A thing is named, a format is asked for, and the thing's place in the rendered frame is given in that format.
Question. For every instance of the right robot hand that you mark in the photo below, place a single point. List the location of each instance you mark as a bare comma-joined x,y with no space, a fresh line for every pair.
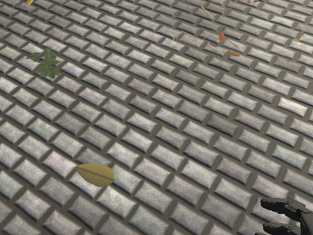
291,208

